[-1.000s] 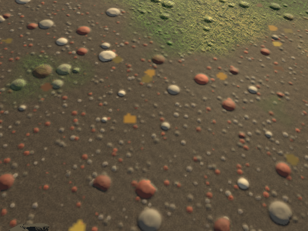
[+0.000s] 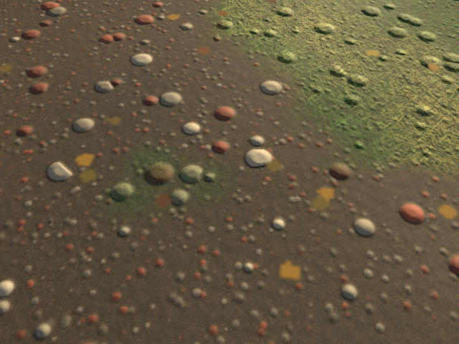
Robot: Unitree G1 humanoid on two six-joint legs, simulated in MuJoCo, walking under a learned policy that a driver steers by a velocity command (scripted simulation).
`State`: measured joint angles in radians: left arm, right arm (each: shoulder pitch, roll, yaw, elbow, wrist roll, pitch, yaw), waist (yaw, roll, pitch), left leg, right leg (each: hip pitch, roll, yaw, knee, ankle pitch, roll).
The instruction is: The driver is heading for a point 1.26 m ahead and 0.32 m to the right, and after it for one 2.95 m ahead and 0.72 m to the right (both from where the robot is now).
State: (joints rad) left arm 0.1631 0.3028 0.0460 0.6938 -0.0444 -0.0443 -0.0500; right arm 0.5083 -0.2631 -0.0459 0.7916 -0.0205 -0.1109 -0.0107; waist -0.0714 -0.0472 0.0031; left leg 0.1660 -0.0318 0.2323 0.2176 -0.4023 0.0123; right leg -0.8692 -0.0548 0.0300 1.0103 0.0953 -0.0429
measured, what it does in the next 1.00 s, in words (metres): walks ahead, turning right: right foot, then left foot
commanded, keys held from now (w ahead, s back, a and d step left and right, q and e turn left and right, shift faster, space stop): w+e+shift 0.48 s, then w+shift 0.48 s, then w+q+shift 0.04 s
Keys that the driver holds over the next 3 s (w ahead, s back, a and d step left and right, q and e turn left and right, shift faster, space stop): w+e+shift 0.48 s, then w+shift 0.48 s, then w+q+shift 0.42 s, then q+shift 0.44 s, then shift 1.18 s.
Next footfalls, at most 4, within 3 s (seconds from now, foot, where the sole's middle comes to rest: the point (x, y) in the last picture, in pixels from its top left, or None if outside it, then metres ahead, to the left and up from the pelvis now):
0.14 right None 0.31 -0.05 -0.76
0.56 left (205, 271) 0.73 0.03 -0.76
1.04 right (345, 218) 0.91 -0.46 -0.76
1.52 left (322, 125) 1.39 -0.48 -0.76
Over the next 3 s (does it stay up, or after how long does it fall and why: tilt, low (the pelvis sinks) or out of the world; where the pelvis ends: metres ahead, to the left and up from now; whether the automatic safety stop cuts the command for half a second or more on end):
stays up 1.42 -0.55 0.01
